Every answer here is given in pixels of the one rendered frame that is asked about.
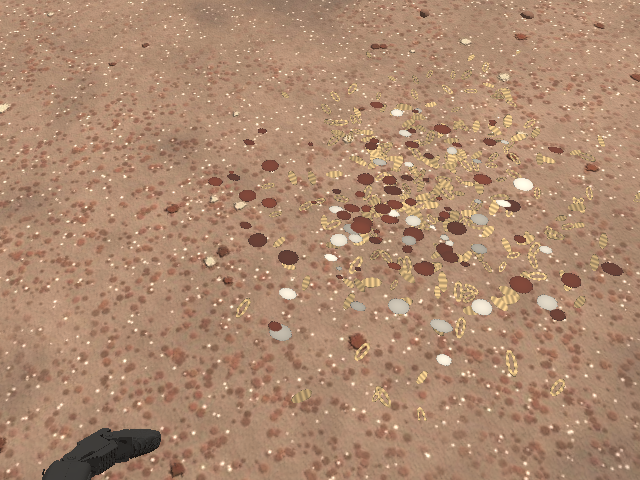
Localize left robot hand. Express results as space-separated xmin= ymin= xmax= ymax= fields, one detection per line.
xmin=42 ymin=428 xmax=161 ymax=480

